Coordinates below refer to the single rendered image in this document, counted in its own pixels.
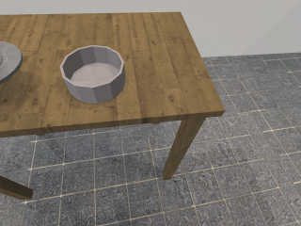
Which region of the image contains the table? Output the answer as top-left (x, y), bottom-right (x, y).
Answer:
top-left (0, 11), bottom-right (226, 200)

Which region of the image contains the lid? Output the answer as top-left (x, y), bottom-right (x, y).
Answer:
top-left (0, 41), bottom-right (24, 85)

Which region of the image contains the pot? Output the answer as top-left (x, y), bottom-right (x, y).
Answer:
top-left (60, 45), bottom-right (126, 104)

